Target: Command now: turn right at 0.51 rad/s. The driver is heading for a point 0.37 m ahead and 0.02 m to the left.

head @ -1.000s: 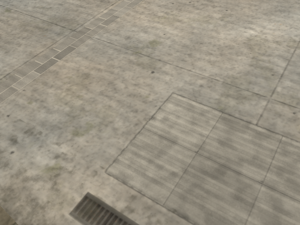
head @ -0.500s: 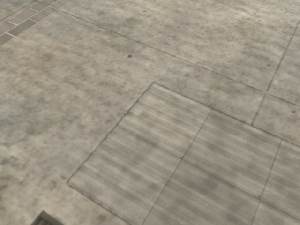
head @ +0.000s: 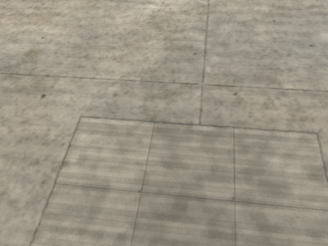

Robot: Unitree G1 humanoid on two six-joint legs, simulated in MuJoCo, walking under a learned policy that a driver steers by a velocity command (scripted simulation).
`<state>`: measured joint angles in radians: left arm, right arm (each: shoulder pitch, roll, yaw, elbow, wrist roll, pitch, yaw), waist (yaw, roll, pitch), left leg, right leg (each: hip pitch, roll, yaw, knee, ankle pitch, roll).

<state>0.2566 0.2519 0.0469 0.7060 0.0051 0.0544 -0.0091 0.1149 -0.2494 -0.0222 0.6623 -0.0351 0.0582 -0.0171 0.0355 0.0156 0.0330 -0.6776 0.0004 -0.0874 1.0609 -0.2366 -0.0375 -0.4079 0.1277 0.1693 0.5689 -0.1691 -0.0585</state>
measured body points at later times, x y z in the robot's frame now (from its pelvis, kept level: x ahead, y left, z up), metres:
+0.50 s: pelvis +0.16 +0.05 +0.01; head +0.18 +0.08 +0.46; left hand +0.34 +0.27 -0.12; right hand +0.01 -0.18 -0.10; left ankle +0.04 +0.14 -0.73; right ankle +0.27 -0.13 -0.65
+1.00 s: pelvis +0.36 +0.02 +0.01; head +0.38 +0.02 +0.46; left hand +0.41 +0.25 -0.14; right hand +0.42 -0.22 -0.13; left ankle +0.45 +0.14 -0.71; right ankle +0.38 -0.06 -0.73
